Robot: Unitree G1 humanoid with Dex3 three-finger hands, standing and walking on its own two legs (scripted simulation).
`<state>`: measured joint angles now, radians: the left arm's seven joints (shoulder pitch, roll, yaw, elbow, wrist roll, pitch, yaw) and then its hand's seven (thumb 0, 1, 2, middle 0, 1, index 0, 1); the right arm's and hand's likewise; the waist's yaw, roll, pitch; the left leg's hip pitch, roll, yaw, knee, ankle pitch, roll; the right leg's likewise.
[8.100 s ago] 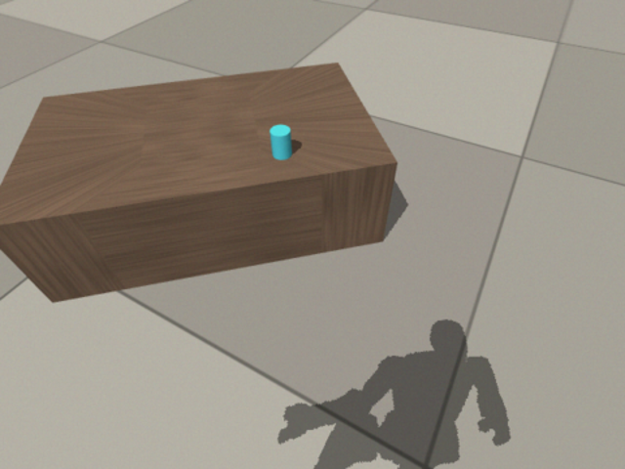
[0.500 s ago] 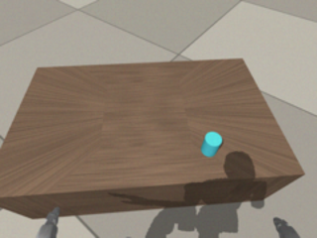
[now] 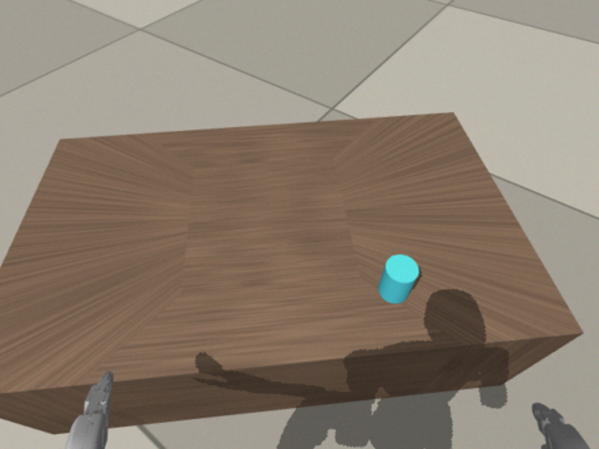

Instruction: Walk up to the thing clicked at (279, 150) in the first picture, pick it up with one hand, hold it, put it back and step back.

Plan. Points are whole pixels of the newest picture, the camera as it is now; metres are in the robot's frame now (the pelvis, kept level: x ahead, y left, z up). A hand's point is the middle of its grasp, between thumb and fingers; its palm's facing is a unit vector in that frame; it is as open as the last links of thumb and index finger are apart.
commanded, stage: go down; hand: right
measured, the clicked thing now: (397, 279) +0.50 -0.19 -0.26
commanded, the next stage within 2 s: approach in 1.94 s
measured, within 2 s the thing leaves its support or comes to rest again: neither
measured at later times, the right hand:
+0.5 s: hand out of the picture +0.14 -0.26 -0.08, palm faces +0.09 +0.94 -0.32, open 17.4 cm
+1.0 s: hand (556, 308) +0.32 -0.32 +0.00, palm faces +0.18 +0.97 -0.14, open 17.4 cm
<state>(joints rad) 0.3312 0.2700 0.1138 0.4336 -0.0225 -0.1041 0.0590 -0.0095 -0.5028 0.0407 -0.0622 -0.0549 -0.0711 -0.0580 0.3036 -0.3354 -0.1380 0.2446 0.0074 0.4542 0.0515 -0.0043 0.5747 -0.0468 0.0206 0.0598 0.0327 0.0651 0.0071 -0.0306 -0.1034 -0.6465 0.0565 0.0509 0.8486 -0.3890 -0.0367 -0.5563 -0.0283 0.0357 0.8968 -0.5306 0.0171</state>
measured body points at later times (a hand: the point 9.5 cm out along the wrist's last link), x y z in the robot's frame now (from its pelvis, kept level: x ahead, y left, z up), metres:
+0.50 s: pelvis -0.02 +0.00 -0.01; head +0.01 +0.00 +0.44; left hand +0.13 +0.27 -0.05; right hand +0.13 -0.31 -0.05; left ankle +0.01 +0.15 -0.69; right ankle -0.05 -0.13 -0.69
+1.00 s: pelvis -0.04 +0.00 -0.01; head +0.02 -0.02 +0.44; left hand +0.09 +0.27 -0.05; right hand +0.30 -0.37 +0.01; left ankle +0.01 +0.15 -0.69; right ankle -0.05 -0.13 -0.69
